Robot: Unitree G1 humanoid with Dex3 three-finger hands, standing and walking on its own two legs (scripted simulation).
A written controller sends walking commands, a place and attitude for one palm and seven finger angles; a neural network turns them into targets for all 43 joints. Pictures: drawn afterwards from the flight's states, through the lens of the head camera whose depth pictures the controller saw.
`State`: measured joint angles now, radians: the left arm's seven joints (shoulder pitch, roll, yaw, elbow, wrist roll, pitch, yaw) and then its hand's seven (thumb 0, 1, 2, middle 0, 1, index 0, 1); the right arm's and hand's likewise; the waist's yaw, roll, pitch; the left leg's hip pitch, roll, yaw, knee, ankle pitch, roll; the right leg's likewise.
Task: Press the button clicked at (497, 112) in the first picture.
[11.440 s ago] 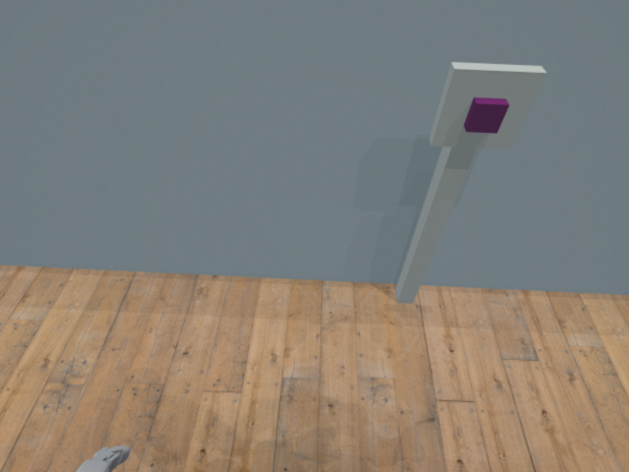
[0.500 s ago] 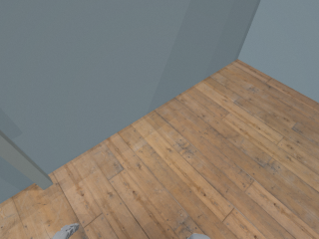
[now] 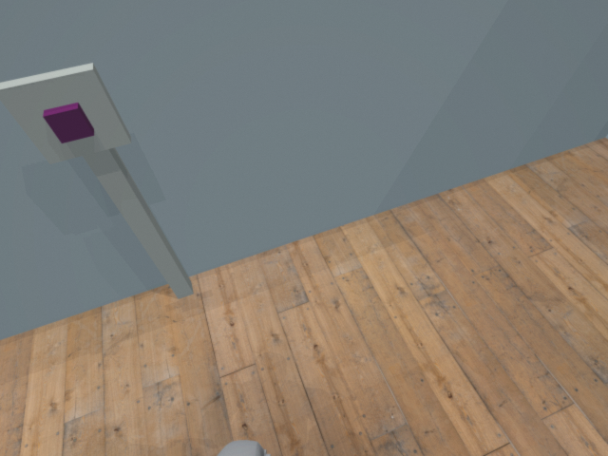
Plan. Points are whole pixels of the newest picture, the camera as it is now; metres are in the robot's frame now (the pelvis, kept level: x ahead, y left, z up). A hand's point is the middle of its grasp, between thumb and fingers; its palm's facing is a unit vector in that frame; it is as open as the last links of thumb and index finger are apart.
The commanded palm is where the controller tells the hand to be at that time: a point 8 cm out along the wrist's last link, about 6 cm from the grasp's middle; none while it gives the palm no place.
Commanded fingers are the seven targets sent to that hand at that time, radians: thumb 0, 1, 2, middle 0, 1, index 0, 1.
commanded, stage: turn to face it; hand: left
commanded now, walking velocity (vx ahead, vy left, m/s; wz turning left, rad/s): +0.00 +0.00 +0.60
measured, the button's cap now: (69, 122) +0.71 +0.52 +0.04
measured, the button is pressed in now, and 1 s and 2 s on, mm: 0 0 0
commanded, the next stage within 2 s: take the last steps up to it in 0.64 s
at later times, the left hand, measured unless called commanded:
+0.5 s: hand out of the picture +0.02 +0.27 -0.16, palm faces +0.26 -0.93 -0.26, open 7.4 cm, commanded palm none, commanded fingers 0.00 0.90 0.90 -0.20 -0.30 -0.20 -0.30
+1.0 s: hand out of the picture -0.09 +0.17 -0.16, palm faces +0.44 -0.86 -0.24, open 7.3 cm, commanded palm none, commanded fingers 0.00 0.90 0.90 -0.20 -0.30 -0.20 -0.30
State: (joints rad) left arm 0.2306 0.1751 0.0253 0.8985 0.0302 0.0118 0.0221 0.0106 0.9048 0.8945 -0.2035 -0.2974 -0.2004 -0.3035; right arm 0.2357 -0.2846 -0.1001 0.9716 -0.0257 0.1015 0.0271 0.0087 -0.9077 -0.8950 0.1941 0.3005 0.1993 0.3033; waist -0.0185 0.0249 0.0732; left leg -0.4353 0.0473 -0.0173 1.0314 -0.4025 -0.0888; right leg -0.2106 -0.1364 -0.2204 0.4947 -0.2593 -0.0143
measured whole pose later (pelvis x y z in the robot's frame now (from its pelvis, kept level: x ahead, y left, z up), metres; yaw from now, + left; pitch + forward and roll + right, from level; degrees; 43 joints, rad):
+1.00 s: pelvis -0.01 +0.00 +0.01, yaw +23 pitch -1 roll +1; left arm 0.36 0.15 0.03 1.03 0.03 -0.04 0.02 0.01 0.92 0.89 -0.20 -0.30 -0.20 -0.30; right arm 0.28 -0.24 -0.08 1.06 -0.04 0.06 0.02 0.01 -0.91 -0.90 0.19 0.30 0.20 0.30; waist 0.02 0.03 -0.01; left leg -0.39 0.07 0.00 0.95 -0.32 -0.05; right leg -0.16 -0.06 -0.17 0.37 -0.21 -0.03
